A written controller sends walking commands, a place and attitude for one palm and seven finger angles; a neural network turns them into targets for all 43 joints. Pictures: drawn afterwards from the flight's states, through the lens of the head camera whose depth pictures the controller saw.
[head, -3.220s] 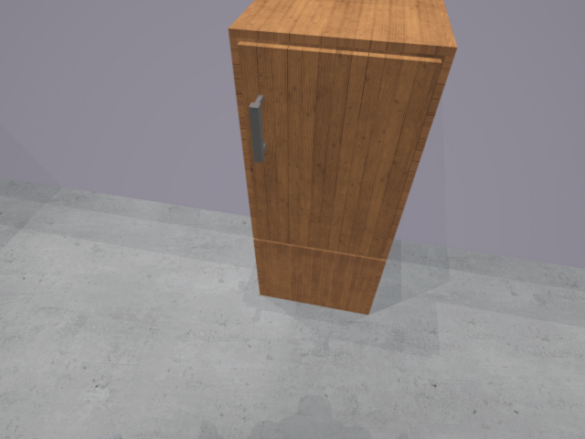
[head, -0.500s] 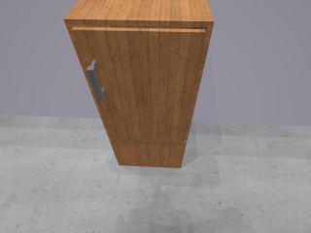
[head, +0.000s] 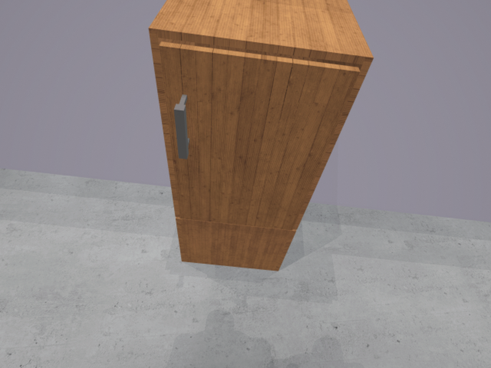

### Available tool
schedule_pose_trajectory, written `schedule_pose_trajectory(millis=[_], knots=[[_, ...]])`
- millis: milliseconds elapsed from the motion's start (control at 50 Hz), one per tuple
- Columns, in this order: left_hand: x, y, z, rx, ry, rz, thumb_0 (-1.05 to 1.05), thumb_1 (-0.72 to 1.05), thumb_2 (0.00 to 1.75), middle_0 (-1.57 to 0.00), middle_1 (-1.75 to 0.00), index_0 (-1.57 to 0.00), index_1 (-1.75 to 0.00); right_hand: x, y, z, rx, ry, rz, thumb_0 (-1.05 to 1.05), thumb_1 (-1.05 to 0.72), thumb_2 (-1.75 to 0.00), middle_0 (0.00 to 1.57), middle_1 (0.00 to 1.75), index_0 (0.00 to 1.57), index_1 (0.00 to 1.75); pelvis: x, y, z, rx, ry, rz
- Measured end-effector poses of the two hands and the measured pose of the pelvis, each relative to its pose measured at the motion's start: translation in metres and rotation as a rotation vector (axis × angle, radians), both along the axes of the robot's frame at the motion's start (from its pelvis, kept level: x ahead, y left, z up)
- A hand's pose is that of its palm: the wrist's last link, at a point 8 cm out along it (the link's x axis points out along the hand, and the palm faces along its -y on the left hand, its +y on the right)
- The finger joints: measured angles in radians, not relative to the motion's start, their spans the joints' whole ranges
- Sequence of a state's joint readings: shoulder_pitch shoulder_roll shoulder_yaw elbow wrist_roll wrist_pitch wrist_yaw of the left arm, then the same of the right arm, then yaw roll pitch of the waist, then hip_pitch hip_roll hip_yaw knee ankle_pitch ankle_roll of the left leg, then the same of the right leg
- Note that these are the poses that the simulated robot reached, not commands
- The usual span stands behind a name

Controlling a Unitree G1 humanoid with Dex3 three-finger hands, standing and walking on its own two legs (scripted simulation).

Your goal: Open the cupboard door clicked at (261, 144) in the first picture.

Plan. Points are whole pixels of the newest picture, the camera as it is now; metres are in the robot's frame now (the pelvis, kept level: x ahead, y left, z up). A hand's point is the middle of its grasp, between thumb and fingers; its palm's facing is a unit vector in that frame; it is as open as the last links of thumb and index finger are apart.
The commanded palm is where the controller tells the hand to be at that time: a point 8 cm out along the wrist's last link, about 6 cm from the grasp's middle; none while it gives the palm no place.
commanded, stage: come to a stop and stand still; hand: left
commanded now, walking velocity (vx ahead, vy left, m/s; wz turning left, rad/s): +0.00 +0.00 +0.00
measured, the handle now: (183, 127) +0.59 +0.18 +0.03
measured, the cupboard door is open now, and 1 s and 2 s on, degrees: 0 0 0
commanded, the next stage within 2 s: look again from close up in 1.92 s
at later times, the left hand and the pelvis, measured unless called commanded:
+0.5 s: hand out of the picture -0.01 +0.10 -0.18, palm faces +0.03 -0.98 -0.20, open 7.3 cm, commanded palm none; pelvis -0.01 -0.07 -0.01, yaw +1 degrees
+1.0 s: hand out of the picture -0.01 +0.09 -0.18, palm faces +0.07 -0.98 -0.16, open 7.4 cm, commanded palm none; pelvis +0.02 -0.06 +0.00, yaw +1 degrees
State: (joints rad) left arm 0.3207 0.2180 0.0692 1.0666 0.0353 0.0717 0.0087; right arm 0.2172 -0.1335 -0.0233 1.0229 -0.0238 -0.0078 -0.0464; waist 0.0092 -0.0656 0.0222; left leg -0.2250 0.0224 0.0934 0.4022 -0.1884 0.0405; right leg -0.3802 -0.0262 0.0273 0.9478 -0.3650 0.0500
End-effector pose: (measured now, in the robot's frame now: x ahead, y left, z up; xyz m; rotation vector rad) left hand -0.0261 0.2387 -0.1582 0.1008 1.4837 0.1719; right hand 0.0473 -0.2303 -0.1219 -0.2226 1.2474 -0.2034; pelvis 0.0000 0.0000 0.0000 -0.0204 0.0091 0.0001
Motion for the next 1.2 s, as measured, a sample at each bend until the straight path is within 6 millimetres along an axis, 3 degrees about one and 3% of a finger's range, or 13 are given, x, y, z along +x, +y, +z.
schedule_pose_trajectory(millis=[80, 260, 460, 600, 760, 960, 1200], knots=[[-0.003, -0.011, 0.003, -0.002, 0.028, -0.030, 0.01, 0.91, 0.90, -0.20, -0.29, -0.19, -0.30, -0.027, -0.008, -0.005, 0.013, 0.043, -0.047, 0.00, -0.92, -0.89, 0.20, 0.30, 0.20, 0.30, -0.005, -0.007, 0.000, 0.003, -0.005, -0.011], [0.024, -0.057, 0.012, 0.046, -0.106, -0.069, 0.01, 0.92, 0.90, -0.20, -0.29, -0.19, -0.30, -0.094, -0.035, -0.038, 0.108, 0.184, -0.112, 0.00, -0.91, -0.89, 0.20, 0.30, 0.20, 0.30, -0.015, -0.041, -0.008, 0.025, -0.034, 0.000], [0.019, -0.084, 0.011, 0.045, -0.113, -0.047, 0.02, 0.94, 0.90, -0.20, -0.29, -0.20, -0.30, -0.115, -0.037, -0.040, 0.161, 0.246, -0.099, 0.01, -0.91, -0.89, 0.20, 0.30, 0.20, 0.30, -0.012, -0.067, -0.007, 0.020, -0.045, 0.010], [0.001, -0.103, 0.006, -0.004, -0.046, -0.010, 0.01, 0.93, 0.90, -0.20, -0.29, -0.20, -0.30, -0.107, -0.040, -0.035, 0.150, 0.272, -0.085, 0.00, -0.91, -0.89, 0.20, 0.30, 0.20, 0.30, -0.006, -0.071, -0.006, 0.016, -0.032, 0.016], [-0.006, -0.113, 0.004, -0.037, -0.003, 0.015, 0.01, 0.92, 0.90, -0.20, -0.29, -0.20, -0.30, -0.072, -0.043, -0.033, 0.122, 0.220, -0.064, 0.00, -0.91, -0.89, 0.20, 0.30, 0.20, 0.30, 0.006, -0.067, -0.005, 0.019, -0.027, 0.013], [0.009, -0.099, 0.005, -0.017, -0.026, 0.014, 0.01, 0.91, 0.90, -0.20, -0.29, -0.20, -0.30, -0.034, -0.045, -0.032, 0.091, 0.154, -0.034, 0.02, -0.93, -0.89, 0.20, 0.30, 0.20, 0.30, 0.017, -0.059, -0.005, 0.023, -0.027, 0.012], [0.031, -0.074, 0.008, 0.020, -0.066, -0.013, 0.01, 0.91, 0.90, -0.20, -0.29, -0.20, -0.30, -0.027, -0.039, -0.030, 0.090, 0.141, -0.030, 0.01, -0.93, -0.89, 0.20, 0.30, 0.20, 0.30, 0.022, -0.050, -0.004, 0.026, -0.030, 0.009]])
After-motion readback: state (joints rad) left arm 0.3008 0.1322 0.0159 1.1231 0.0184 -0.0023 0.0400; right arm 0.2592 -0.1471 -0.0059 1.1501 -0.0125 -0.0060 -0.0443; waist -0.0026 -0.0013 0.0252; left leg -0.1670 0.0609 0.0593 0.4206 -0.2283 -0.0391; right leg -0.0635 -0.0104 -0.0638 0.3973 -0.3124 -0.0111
